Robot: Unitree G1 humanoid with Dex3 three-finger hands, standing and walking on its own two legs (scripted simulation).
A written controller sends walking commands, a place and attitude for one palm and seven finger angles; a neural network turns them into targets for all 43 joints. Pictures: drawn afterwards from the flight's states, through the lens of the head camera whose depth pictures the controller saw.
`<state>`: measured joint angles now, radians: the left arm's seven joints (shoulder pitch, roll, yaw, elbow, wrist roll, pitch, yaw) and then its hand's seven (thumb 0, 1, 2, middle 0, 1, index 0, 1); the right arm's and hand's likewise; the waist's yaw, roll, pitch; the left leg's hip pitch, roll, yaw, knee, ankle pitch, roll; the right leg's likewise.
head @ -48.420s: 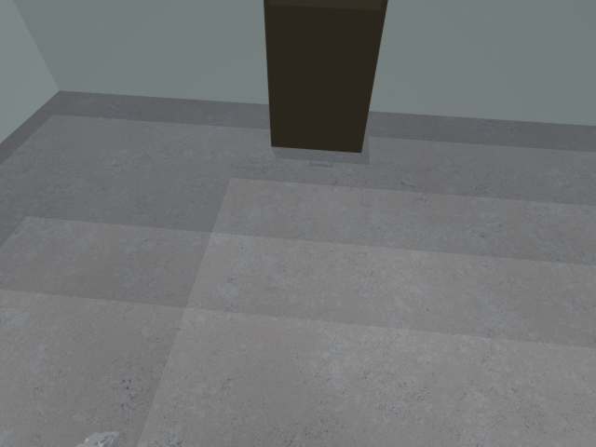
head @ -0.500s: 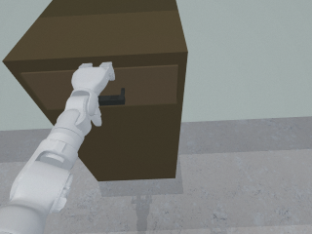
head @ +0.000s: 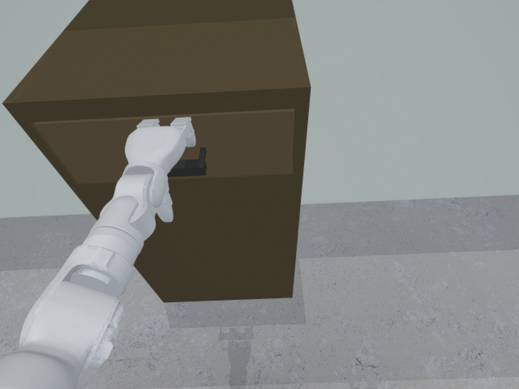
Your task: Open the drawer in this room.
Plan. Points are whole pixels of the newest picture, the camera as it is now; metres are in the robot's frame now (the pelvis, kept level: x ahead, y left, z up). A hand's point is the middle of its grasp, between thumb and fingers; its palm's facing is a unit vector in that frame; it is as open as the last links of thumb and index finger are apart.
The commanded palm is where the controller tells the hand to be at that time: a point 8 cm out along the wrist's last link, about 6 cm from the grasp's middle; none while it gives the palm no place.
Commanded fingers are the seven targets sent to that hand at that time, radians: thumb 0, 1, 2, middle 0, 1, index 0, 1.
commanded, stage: lower the fingers behind the handle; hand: left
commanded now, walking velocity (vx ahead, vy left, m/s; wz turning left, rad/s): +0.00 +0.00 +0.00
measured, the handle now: (172, 161) +0.51 +0.18 +0.05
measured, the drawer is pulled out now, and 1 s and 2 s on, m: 0.00 0.00 0.00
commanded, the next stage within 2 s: close the thumb around the handle in 1.28 s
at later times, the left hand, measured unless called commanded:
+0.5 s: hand (173, 181) +0.45 +0.17 +0.06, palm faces -0.03 -0.03 -1.00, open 13.8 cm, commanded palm +0.44 +0.17 +0.11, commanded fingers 0.00 -0.50 0.30 -0.30 -1.20 -0.30 -1.20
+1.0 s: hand (173, 188) +0.46 +0.17 +0.03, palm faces -0.03 -0.04 -1.00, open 13.8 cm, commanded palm +0.44 +0.18 +0.09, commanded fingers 0.00 -0.50 0.30 -0.30 -1.20 -0.30 -1.20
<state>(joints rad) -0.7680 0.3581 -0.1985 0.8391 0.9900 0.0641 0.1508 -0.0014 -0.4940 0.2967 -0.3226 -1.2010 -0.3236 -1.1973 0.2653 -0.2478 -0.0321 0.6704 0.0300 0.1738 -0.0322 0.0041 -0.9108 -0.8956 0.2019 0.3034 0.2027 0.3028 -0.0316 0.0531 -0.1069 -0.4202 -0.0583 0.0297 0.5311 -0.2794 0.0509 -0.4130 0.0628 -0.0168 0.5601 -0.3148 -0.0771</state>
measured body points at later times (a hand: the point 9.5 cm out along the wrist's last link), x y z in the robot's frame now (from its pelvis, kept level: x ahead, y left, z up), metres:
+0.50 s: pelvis +0.00 -0.01 -0.01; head +0.05 -0.03 +0.44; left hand +0.45 +0.17 +0.11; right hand +0.06 -0.27 -0.15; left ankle -0.02 +0.09 -0.73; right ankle -0.03 -0.07 -0.73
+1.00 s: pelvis +0.00 +0.00 -0.01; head +0.06 -0.02 +0.43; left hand +0.45 +0.17 +0.08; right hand +0.04 -0.27 -0.15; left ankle -0.02 +0.09 -0.73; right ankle -0.03 -0.07 -0.73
